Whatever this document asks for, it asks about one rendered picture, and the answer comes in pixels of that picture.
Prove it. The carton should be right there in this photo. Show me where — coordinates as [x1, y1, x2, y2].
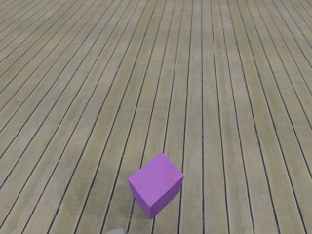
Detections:
[128, 152, 184, 219]

